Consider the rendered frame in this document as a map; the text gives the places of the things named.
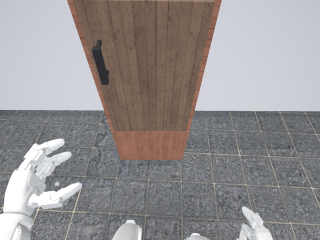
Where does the left robot thigh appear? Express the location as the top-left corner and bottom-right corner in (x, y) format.
(112, 223), (142, 240)

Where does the handle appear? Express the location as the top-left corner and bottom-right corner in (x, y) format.
(92, 40), (109, 85)

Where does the left robot forearm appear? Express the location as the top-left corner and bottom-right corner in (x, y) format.
(0, 212), (33, 240)

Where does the right robot hand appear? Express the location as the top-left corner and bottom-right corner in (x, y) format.
(236, 206), (273, 240)

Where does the cupboard door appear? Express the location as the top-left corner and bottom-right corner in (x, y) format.
(72, 0), (215, 132)

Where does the left robot shin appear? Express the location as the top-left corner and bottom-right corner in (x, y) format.
(126, 220), (136, 224)

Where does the left robot hand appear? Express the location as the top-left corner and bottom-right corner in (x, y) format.
(3, 138), (82, 216)

